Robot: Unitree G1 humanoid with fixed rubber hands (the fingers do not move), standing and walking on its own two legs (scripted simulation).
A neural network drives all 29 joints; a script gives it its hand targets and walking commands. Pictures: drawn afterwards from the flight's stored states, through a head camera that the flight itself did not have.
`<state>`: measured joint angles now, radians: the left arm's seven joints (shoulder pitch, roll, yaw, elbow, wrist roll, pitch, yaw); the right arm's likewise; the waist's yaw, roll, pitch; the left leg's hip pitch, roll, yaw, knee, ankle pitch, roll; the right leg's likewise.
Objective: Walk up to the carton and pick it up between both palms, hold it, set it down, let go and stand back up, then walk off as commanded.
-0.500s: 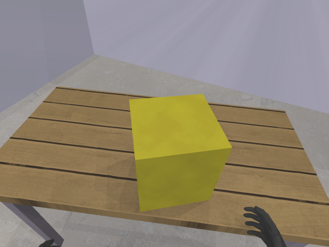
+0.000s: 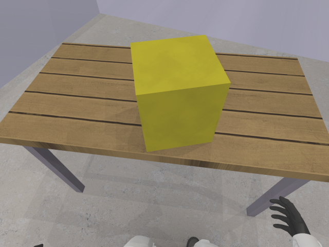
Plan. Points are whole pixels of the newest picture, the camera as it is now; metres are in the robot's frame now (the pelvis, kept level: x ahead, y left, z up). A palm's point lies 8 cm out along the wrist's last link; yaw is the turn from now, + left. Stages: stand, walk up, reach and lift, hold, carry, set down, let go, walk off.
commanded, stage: walk off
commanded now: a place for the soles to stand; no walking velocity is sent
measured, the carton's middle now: (174, 96) +0.52 +0.03 +0.03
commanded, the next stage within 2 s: none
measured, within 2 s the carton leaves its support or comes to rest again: neither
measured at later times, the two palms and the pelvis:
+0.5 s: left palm out of the picture +0.00 +0.34 -0.09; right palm out of the picture -0.02 -0.30 -0.11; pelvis -0.12 +0.01 +0.00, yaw -2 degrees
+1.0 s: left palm out of the picture -0.11 +0.33 -0.07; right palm out of the picture -0.09 -0.30 -0.11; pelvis -0.21 +0.01 +0.00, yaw +1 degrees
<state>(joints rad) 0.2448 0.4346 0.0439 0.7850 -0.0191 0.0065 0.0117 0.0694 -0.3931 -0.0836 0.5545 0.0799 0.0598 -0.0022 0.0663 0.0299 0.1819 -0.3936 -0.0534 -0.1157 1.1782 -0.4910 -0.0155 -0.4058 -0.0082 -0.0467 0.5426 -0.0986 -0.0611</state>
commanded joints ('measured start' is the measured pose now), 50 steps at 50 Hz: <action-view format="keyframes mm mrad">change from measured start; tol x16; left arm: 1 -93 254 91 -124 53 14 7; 25 50 278 97 -34 39 -9 22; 50 -144 224 81 -108 40 21 9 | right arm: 1 185 -193 -65 118 -96 4 1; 8 80 -396 -89 80 -142 -10 -20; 50 238 -214 -55 191 -83 -26 -20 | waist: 1 -75 -127 -196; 7 -99 233 -59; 22 -79 243 -273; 26 -9 -191 -310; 50 -79 -203 -146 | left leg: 1 100 63 37 -473 16 45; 5 219 141 -165 -854 3 65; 8 -202 373 -605 -1044 -88 151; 15 537 218 -215 -639 838 101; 21 582 252 -206 -590 1005 175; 24 285 147 -64 -470 749 92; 26 -13 -55 38 -182 -133 34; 27 -15 -53 -59 -74 -171 45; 34 -71 -91 -73 98 -51 -16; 50 219 56 -21 -545 102 43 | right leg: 1 94 -274 274 -188 -329 -110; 4 20 -185 199 -4 -307 -32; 6 -175 13 98 386 -409 42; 8 -73 117 264 613 -457 67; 12 -181 160 296 682 -335 55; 18 -216 89 210 226 -388 67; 22 57 51 123 -21 -348 41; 26 325 -304 599 -86 541 -187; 39 354 -178 440 -97 227 -157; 50 57 -157 374 -32 21 -116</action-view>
